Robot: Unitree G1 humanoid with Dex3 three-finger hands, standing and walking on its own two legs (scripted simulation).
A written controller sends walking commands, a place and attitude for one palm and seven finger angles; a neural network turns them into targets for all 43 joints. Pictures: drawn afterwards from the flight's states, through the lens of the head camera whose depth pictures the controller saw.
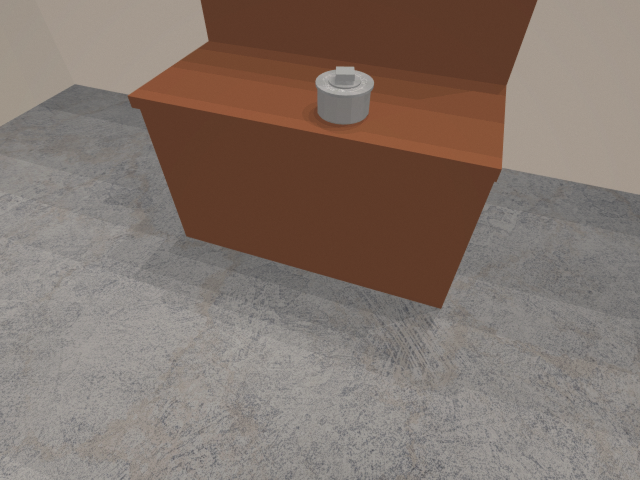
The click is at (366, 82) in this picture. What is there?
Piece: lid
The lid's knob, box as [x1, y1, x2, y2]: [336, 66, 354, 80]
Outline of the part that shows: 336,66 336,80 354,80 353,67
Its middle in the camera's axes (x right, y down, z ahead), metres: +0.07 -0.46 +1.07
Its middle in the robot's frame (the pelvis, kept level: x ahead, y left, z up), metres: +1.12 -0.02 +0.01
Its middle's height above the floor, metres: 0.79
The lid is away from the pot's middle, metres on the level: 0.00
